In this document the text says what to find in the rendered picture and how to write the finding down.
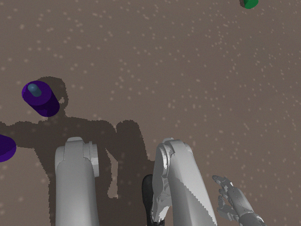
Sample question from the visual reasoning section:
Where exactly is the right robot arm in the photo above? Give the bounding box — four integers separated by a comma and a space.
238, 213, 267, 226

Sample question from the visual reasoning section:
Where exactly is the right robot hand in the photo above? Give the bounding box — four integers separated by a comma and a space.
212, 175, 254, 222

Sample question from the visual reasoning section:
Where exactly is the right robot foot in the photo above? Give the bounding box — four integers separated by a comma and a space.
142, 174, 165, 226

